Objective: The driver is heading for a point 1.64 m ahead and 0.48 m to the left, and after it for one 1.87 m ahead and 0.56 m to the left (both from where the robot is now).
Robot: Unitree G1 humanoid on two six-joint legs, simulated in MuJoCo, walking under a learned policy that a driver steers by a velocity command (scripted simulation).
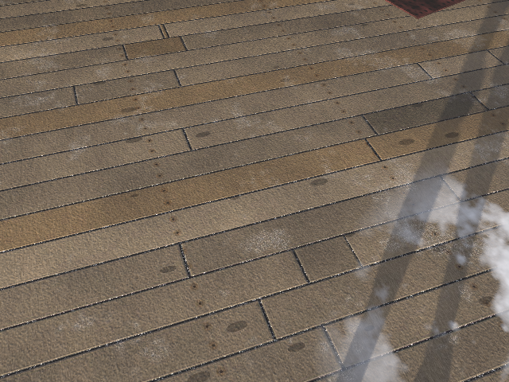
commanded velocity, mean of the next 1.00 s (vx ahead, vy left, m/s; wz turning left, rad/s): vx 0.48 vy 0.00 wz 0.02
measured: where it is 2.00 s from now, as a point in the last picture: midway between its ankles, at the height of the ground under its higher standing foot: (225, 231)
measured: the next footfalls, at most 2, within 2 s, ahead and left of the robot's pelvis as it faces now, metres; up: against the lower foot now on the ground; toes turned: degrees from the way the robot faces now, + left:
right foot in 0.32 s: +0.34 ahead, -0.06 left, +0.00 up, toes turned -3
left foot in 0.86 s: +0.65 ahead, +0.10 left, +0.00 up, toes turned +4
